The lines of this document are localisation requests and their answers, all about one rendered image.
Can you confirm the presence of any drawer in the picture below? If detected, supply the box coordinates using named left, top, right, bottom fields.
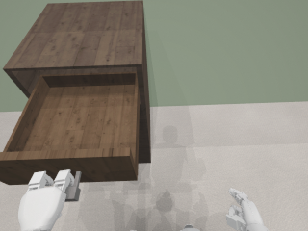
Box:
left=0, top=71, right=140, bottom=185

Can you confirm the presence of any cabinet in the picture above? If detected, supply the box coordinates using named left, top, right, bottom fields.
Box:
left=3, top=0, right=151, bottom=164

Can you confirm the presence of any handle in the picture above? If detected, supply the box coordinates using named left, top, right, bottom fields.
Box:
left=64, top=171, right=82, bottom=202

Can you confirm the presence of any left robot hand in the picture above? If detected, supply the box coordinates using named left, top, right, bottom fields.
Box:
left=18, top=169, right=75, bottom=231

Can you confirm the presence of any robot right shin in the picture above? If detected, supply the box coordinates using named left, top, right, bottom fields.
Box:
left=184, top=224, right=193, bottom=229

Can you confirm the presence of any right robot hand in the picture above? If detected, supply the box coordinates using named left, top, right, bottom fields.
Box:
left=226, top=188, right=264, bottom=231

